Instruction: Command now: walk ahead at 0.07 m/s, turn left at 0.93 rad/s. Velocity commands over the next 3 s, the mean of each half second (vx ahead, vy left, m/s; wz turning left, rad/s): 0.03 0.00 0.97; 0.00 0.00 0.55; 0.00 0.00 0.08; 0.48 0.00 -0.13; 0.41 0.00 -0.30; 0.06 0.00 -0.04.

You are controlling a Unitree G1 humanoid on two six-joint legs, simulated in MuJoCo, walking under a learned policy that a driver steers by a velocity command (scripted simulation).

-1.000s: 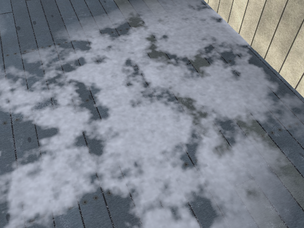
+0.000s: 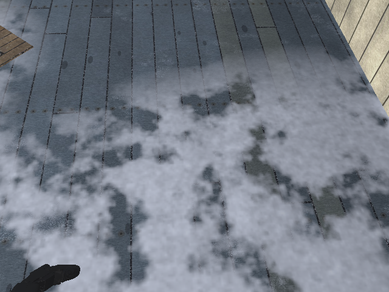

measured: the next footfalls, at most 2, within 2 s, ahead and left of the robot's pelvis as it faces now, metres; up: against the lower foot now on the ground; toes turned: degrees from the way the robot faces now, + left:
right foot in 0.16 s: +0.18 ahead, -0.15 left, +0.00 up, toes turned +21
left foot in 0.62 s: +0.02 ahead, +0.08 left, +0.00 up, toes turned +41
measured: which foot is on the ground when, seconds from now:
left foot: down 0.00-0.16, up 0.18-0.60, down 0.62-1.00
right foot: up 0.00-0.14, down 0.16-0.62, up 0.64-1.00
